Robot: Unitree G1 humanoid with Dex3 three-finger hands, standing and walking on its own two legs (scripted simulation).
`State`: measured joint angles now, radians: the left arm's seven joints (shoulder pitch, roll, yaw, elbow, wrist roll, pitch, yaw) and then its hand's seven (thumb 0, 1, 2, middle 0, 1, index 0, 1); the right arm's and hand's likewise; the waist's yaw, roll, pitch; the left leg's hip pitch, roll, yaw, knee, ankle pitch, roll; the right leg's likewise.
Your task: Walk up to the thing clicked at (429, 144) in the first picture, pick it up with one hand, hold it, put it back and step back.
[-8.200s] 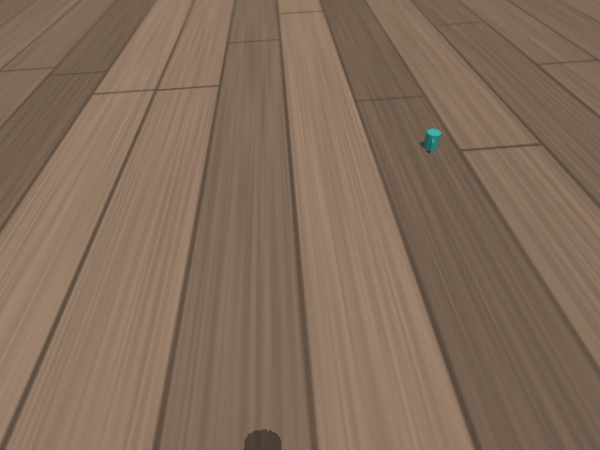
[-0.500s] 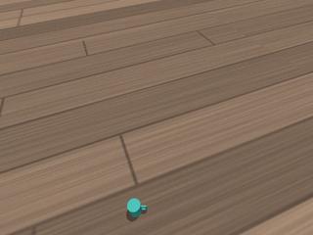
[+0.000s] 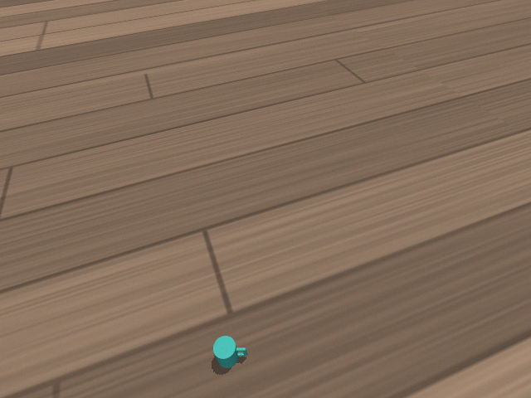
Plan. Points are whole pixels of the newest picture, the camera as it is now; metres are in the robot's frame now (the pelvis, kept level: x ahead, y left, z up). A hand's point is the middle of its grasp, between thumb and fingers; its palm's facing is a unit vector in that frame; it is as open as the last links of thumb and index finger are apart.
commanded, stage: stand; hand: left
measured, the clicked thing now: (231, 352) +0.48 +0.19 -0.73
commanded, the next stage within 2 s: walk up in 1.96 s
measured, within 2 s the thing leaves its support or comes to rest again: neither
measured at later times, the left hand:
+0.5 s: hand out of the picture +0.09 +0.25 -0.15, palm faces -0.04 -0.94 -0.34, open 7.3 cm
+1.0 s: hand out of the picture +0.10 +0.25 -0.15, palm faces -0.03 -0.94 -0.35, open 7.3 cm
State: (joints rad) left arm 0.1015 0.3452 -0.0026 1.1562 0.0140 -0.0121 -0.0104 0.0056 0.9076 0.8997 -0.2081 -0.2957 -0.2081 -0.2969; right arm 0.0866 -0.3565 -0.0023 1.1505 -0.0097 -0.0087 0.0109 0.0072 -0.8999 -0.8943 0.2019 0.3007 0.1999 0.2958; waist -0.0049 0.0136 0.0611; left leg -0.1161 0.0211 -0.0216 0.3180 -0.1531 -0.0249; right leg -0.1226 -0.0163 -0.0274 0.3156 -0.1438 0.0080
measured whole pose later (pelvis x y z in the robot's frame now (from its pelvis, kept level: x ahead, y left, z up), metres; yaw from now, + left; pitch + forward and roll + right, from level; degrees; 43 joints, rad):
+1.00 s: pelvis +0.02 +0.00 +0.00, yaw +0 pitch -2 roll +0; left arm 0.10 0.35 0.00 1.14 0.01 -0.01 -0.01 0.01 0.91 0.90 -0.21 -0.30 -0.21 -0.30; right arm 0.09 -0.36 0.01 1.14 -0.01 -0.01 0.00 0.01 -0.90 -0.89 0.20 0.30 0.20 0.30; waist 0.00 0.01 0.06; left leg -0.09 0.02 -0.02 0.30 -0.18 -0.03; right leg -0.10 -0.01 -0.03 0.31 -0.18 0.01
